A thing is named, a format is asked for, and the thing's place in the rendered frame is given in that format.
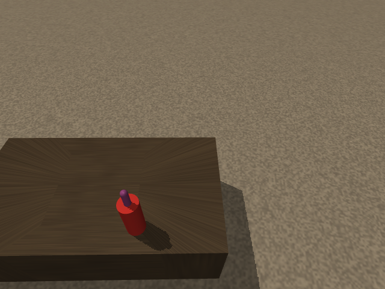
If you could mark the bottle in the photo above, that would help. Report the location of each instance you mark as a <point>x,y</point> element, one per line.
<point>130,211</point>

